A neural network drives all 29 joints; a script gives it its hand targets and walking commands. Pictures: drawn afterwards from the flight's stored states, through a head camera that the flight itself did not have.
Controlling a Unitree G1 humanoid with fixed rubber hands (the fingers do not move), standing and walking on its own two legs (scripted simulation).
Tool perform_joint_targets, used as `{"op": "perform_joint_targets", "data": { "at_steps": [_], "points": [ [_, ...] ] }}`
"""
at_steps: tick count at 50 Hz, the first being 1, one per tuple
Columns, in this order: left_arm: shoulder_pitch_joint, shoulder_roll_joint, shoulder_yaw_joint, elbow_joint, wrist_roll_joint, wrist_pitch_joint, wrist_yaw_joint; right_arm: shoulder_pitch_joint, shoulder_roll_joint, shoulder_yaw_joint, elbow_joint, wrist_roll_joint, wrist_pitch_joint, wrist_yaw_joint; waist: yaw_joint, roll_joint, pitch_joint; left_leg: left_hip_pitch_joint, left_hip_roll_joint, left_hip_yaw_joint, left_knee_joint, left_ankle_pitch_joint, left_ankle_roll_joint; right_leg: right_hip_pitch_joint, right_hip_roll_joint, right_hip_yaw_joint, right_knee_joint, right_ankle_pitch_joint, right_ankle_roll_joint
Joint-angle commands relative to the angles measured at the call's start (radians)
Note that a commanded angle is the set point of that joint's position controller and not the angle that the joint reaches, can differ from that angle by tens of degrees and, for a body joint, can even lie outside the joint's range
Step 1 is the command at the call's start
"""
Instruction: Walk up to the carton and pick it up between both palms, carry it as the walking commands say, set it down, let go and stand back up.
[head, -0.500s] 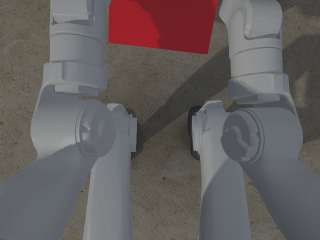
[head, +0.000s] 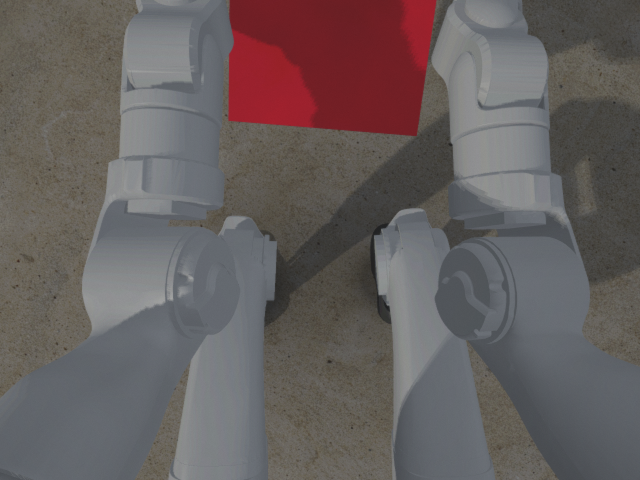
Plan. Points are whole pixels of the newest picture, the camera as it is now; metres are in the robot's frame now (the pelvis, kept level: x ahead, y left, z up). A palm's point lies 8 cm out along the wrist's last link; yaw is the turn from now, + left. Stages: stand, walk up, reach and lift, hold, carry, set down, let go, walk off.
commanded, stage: reach and lift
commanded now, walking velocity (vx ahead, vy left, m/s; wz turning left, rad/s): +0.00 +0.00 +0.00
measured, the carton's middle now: out of the picture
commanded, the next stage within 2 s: none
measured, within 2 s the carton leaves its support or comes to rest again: neither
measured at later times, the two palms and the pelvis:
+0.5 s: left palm out of the picture +0.54 +0.10 +0.00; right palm out of the picture +0.52 -0.14 -0.01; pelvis +0.00 +0.00 +0.05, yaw +0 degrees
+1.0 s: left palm out of the picture +0.51 +0.11 +0.07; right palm out of the picture +0.49 -0.14 +0.06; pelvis +0.00 +0.00 +0.10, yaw +0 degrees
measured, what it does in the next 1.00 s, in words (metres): rises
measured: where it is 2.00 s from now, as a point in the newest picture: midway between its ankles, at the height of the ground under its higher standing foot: (320, 296)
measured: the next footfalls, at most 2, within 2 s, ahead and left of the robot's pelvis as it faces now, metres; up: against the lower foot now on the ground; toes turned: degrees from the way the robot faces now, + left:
none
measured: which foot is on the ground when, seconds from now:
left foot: down 0.00-1.00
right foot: down 0.00-1.00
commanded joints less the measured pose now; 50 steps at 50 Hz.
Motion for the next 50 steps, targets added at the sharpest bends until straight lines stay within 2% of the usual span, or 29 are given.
{"op": "perform_joint_targets", "data": {
  "at_steps": [1,5,6,7,10,17,18,22,25,27,32,35,36,39,44,45,46,48,50],
  "points": [
    [-0.571,-1.149,-0.537,0.087,-0.199,0.005,-0.439,-0.885,1.042,0.545,-0.119,0.219,-0.098,0.494,-0.037,-0.003,-2.288,0.524,-0.107,0.187,-0.206,0.149,0.059,0.659,0.123,-0.203,-0.166,0.158,-0.026],
    [-0.548,-1.146,-0.542,0.076,-0.201,0.001,-0.439,-0.870,1.063,0.564,-0.136,0.223,-0.097,0.492,-0.027,-0.019,-2.302,0.550,-0.108,0.183,-0.231,0.161,0.061,0.705,0.126,-0.196,-0.191,0.168,-0.022],
    [-0.544,-1.151,-0.538,0.082,-0.197,0.002,-0.438,-0.864,1.066,0.559,-0.125,0.224,-0.095,0.493,-0.025,-0.008,-2.284,0.555,-0.107,0.182,-0.241,0.147,0.063,0.698,0.123,-0.194,-0.200,0.152,-0.021],
    [-0.544,-1.151,-0.549,0.060,-0.202,0.001,-0.437,-0.861,1.073,0.570,-0.141,0.226,-0.093,0.494,-0.030,-0.019,-2.317,0.579,-0.108,0.181,-0.245,0.159,0.063,0.720,0.127,-0.198,-0.204,0.164,-0.021],
    [-0.553,-1.155,-0.559,0.051,-0.205,0.003,-0.438,-0.842,1.078,0.573,-0.131,0.228,-0.090,0.492,-0.028,0.003,-2.310,0.594,-0.106,0.181,-0.264,0.143,0.062,0.733,0.125,-0.189,-0.224,0.150,-0.024],
    [-0.531,-1.160,-0.560,0.054,-0.205,0.004,-0.438,-0.832,1.112,0.602,-0.129,0.242,-0.085,0.491,-0.002,-0.013,-2.285,0.627,-0.104,0.174,-0.317,0.110,0.071,0.774,0.123,-0.174,-0.277,0.108,-0.021],
    [-0.529,-1.161,-0.560,0.033,-0.207,0.003,-0.439,-0.822,1.129,0.610,-0.134,0.240,-0.080,0.490,-0.002,-0.029,-2.302,0.635,-0.105,0.176,-0.322,0.117,0.072,0.806,0.124,-0.171,-0.284,0.115,-0.020],
    [-0.497,-1.183,-0.555,0.075,-0.201,0.006,-0.447,-0.801,1.125,0.598,-0.116,0.231,-0.085,0.488,-0.008,-0.020,-2.261,0.641,-0.102,0.168,-0.356,0.089,0.072,0.809,0.122,-0.167,-0.315,0.086,-0.021],
    [-0.491,-1.204,-0.585,0.035,-0.220,0.000,-0.449,-0.791,1.141,0.621,-0.151,0.240,-0.090,0.485,-0.016,-0.022,-2.329,0.703,-0.102,0.160,-0.374,0.134,0.070,0.859,0.125,-0.167,-0.331,0.134,-0.023],
    [-0.474,-1.208,-0.588,0.057,-0.220,0.001,-0.450,-0.781,1.136,0.623,-0.142,0.240,-0.090,0.483,-0.021,-0.020,-2.296,0.697,-0.100,0.158,-0.386,0.130,0.070,0.861,0.122,-0.163,-0.348,0.125,-0.020],
    [-0.470,-1.189,-0.593,0.032,-0.220,-0.007,-0.453,-0.741,1.180,0.642,-0.133,0.243,-0.085,0.479,-0.004,-0.041,-2.281,0.706,-0.100,0.158,-0.422,0.123,0.079,0.925,0.120,-0.144,-0.387,0.123,-0.017],
    [-0.476,-1.203,-0.617,-0.004,-0.231,-0.011,-0.453,-0.719,1.186,0.650,-0.141,0.246,-0.088,0.479,-0.002,-0.026,-2.302,0.750,-0.099,0.153,-0.446,0.141,0.076,0.950,0.118,-0.138,-0.406,0.141,-0.021],
    [-0.479,-1.213,-0.628,0.001,-0.234,-0.010,-0.452,-0.708,1.185,0.644,-0.129,0.250,-0.089,0.479,-0.006,-0.005,-2.288,0.766,-0.094,0.150,-0.456,0.128,0.073,0.940,0.116,-0.138,-0.412,0.132,-0.025],
    [-0.456,-1.218,-0.634,0.000,-0.231,-0.009,-0.451,-0.696,1.192,0.654,-0.139,0.249,-0.090,0.481,-0.004,0.000,-2.290,0.805,-0.091,0.146,-0.479,0.134,0.073,0.956,0.115,-0.136,-0.437,0.134,-0.026],
    [-0.403,-1.230,-0.626,0.015,-0.232,-0.014,-0.454,-0.684,1.207,0.688,-0.161,0.256,-0.093,0.480,0.014,-0.038,-2.268,0.821,-0.094,0.145,-0.517,0.143,0.080,1.017,0.112,-0.123,-0.479,0.135,-0.020],
    [-0.405,-1.239,-0.640,-0.008,-0.243,-0.017,-0.453,-0.678,1.212,0.698,-0.178,0.259,-0.094,0.478,0.004,-0.040,-2.304,0.849,-0.095,0.141,-0.520,0.174,0.080,1.046,0.115,-0.125,-0.481,0.169,-0.019],
    [-0.399,-1.235,-0.632,0.009,-0.236,-0.018,-0.453,-0.666,1.214,0.687,-0.156,0.253,-0.094,0.477,0.012,-0.038,-2.267,0.839,-0.094,0.140,-0.530,0.163,0.081,1.029,0.112,-0.122,-0.489,0.154,-0.020],
    [-0.372,-1.263,-0.630,0.038,-0.229,-0.014,-0.455,-0.641,1.199,0.668,-0.145,0.240,-0.099,0.478,-0.004,-0.022,-2.225,0.860,-0.089,0.128,-0.555,0.139,0.077,1.015,0.111,-0.123,-0.508,0.133,-0.028],
    [-0.349,-1.272,-0.631,0.050,-0.226,-0.017,-0.453,-0.611,1.208,0.665,-0.127,0.234,-0.101,0.481,-0.004,-0.016,-2.184,0.870,-0.088,0.125,-0.574,0.149,0.076,1.005,0.110,-0.126,-0.521,0.139,-0.029]
  ]
}}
